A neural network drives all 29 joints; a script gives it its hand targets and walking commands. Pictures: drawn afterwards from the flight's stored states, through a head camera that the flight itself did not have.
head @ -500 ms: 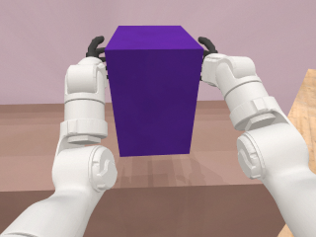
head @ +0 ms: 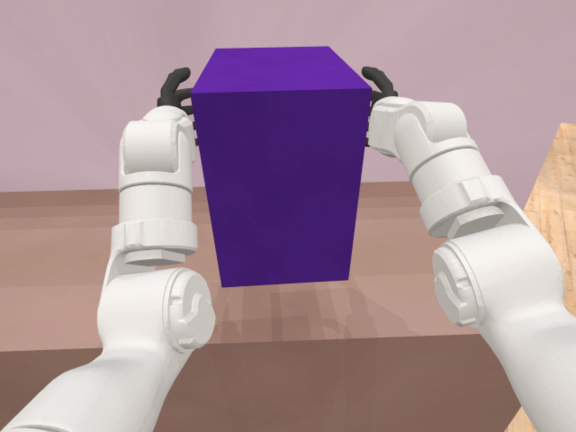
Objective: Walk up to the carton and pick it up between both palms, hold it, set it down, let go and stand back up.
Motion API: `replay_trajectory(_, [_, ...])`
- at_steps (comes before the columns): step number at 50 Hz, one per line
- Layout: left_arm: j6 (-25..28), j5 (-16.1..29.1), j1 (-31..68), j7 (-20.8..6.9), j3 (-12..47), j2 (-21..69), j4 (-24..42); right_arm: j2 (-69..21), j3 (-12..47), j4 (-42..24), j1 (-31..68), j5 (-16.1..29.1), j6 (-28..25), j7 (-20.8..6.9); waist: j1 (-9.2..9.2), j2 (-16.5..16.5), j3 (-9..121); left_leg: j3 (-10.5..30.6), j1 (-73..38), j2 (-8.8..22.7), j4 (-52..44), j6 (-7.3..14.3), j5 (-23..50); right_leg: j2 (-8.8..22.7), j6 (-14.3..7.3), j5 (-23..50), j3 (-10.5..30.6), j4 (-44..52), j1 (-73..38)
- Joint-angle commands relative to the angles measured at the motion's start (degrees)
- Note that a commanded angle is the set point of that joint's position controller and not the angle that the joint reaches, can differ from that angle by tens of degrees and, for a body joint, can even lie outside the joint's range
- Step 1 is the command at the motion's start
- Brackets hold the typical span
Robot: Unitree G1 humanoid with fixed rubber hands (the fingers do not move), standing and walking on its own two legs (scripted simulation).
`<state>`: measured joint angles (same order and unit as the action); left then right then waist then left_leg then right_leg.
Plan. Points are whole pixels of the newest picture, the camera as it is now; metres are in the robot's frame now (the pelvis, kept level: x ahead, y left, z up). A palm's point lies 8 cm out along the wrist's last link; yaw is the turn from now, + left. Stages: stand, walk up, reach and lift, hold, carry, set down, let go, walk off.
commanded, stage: hold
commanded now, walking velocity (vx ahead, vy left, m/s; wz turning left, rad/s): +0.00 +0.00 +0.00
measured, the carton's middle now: (278, 158) +0.39 +0.01 +0.27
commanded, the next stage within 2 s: set down in 1.80 s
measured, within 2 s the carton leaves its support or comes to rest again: neither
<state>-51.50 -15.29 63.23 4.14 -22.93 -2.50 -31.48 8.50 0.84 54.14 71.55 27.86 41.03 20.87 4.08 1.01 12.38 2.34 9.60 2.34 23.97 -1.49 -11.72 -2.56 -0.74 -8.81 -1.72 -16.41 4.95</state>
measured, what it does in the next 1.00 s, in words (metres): stands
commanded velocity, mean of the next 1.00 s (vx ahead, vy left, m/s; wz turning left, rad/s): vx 0.00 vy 0.00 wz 0.00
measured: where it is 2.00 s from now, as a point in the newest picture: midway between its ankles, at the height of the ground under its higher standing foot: outside the picture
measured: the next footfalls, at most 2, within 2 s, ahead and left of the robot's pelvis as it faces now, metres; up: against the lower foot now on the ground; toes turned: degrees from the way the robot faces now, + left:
none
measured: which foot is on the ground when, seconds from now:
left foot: down 0.00-1.00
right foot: down 0.00-1.00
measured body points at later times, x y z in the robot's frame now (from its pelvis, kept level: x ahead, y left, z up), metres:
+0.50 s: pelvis +0.00 +0.00 +0.00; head -0.10 +0.02 +0.44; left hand +0.38 +0.15 +0.33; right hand +0.38 -0.11 +0.33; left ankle +0.02 +0.13 -0.75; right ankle +0.00 -0.11 -0.75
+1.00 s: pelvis +0.00 +0.00 +0.00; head -0.10 +0.01 +0.44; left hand +0.38 +0.14 +0.33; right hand +0.38 -0.12 +0.33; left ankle +0.02 +0.13 -0.75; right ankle +0.00 -0.11 -0.75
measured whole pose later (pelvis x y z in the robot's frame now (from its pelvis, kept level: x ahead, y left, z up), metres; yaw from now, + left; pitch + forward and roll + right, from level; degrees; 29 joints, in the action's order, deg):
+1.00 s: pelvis +0.00 +0.00 +0.00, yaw +0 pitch -3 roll -2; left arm -51.4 -14.9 63.8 4.0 -22.2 -3.3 -32.7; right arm 8.2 0.6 54.6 71.6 27.6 40.8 20.8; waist 3.9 0.8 12.3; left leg 2.5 9.7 2.4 24.0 -1.5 -11.6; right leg -2.6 -0.8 -8.7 -1.7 -16.4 5.0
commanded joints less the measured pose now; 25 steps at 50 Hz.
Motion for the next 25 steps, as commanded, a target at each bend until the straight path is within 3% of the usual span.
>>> replay_trajectory(1, [3.2, 10.5, 44.6, -8.5, 16.4, 32.4, 3.9, -34.8, 4.7, -19.3, 46.8, 8.9, -2.2, -8.3, 0.04, 1.8, 14.9, 0.1, -3.1, -4.2, -2.7, -3.4, 10.3, -2.3, 3.5, 9.8, 2.6, 1.6, -4.5])
replay_trajectory(3, [3.6, 11.8, 45.1, -8.1, 17.6, 33.0, 5.3, -35.6, 5.6, -20.7, 46.8, 9.6, -2.3, -8.2, 0.68, 1.3, 16.6, 0.2, -4.2, -4.2, -2.3, -3.4, 12.1, -2.4, 3.5, 12.4, 2.7, 1.6, -4.9])
replay_trajectory(9, [3.4, 11.0, 44.7, -8.5, 16.5, 32.9, 4.8, -35.7, 5.2, -20.1, 47.3, 9.5, -2.2, -8.0, -0.18, 1.8, 15.3, -0.4, -4.2, -4.4, -2.7, -3.3, 11.9, -2.3, 3.5, 11.9, 2.8, 1.7, -4.5])
replay_trajectory(11, [2.8, 10.7, 42.9, -8.8, 16.4, 32.5, 1.7, -33.6, 4.1, -18.9, 46.2, 8.8, -1.7, -7.8, 1.21, 1.9, 13.0, 0.0, -3.6, -4.4, -2.8, -3.5, 10.0, -2.1, 3.4, 10.7, 3.1, 2.3, -4.4])
replay_trajectory(13, [3.1, 10.3, 44.2, -9.1, 15.7, 31.8, 3.2, -34.9, 4.9, -18.7, 46.6, 9.1, -1.9, -7.8, -0.17, 1.4, 13.0, -0.3, -3.3, -4.4, -2.8, -2.9, 9.9, -2.2, 3.6, 10.6, 3.0, 2.0, -4.7])
replay_trajectory(14, [3.1, 10.5, 44.9, -8.9, 16.4, 32.1, 4.3, -34.8, 4.6, -18.5, 46.6, 9.2, -1.9, -7.8, 0.63, 2.2, 14.0, -0.3, -3.5, -4.4, -2.8, -3.2, 10.4, -2.3, 3.5, 10.8, 2.7, 1.7, -4.3])
replay_trajectory(16, [3.6, 10.9, 45.8, -8.7, 16.9, 32.1, 4.3, -36.2, 5.2, -19.4, 47.7, 9.4, -2.2, -8.0, -0.03, 2.3, 15.2, -0.3, -3.4, -4.4, -2.4, -3.2, 10.7, -2.2, 3.5, 11.3, 2.7, 1.3, -4.7])
replay_trajectory(19, [3.6, 11.4, 44.9, -8.5, 18.1, 33.7, 5.1, -36.0, 5.7, -20.6, 47.2, 9.8, -2.4, -7.8, 0.17, 3.4, 16.7, 0.1, -4.7, -4.4, -2.1, -3.7, 13.3, -2.4, 3.4, 13.0, 2.6, 1.1, -5.2])
replay_trajectory(20, [3.4, 10.9, 43.8, -8.5, 17.5, 33.6, 3.8, -35.9, 6.2, -20.8, 47.0, 9.8, -2.1, -7.7, 0.54, 2.2, 15.8, 0.4, -4.9, -4.3, -1.8, -3.4, 13.6, -2.3, 3.6, 14.1, 2.8, 1.6, -5.4])
replay_trajectory(24, [3.2, 11.6, 44.4, -8.6, 18.7, 33.6, 5.2, -34.2, 5.3, -20.7, 46.9, 9.5, -2.2, -7.8, 1.17, 3.6, 15.0, 0.4, -4.6, -4.1, -2.1, -3.9, 12.8, -2.6, 3.2, 12.5, 2.7, 1.8, -4.4])
replay_trajectory(25, [3.4, 11.1, 44.7, -8.4, 18.1, 33.5, 6.0, -34.8, 5.6, -21.2, 47.1, 9.8, -2.2, -7.9, 0.69, 3.1, 16.2, 0.1, -4.8, -4.2, -1.9, -3.9, 13.3, -2.6, 3.3, 12.9, 2.4, 1.3, -5.0])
